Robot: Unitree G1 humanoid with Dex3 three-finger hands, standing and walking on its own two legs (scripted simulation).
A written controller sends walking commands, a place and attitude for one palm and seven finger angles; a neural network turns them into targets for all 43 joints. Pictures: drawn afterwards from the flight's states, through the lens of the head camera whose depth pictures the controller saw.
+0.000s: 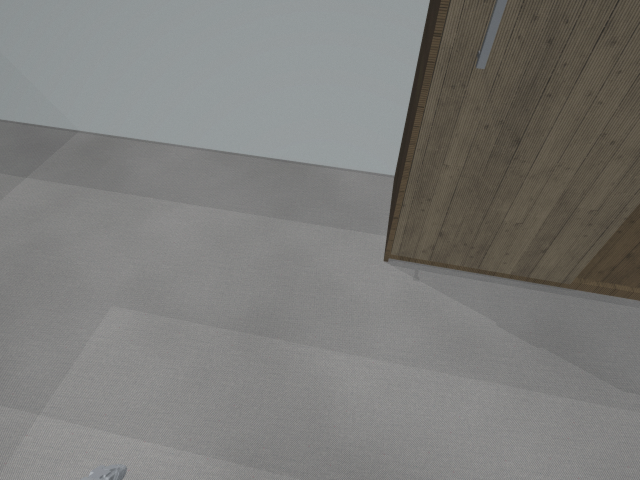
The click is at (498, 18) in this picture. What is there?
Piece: wardrobe's sliding door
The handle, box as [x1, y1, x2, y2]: [476, 0, 506, 68]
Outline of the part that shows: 506,0 496,0 481,49 478,51 476,67 478,68 484,68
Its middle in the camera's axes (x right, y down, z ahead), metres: +0.39 -0.54 +0.81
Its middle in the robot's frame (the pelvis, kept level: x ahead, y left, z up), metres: +1.01 -0.33 +0.24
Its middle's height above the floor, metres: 1.01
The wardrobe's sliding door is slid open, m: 0.00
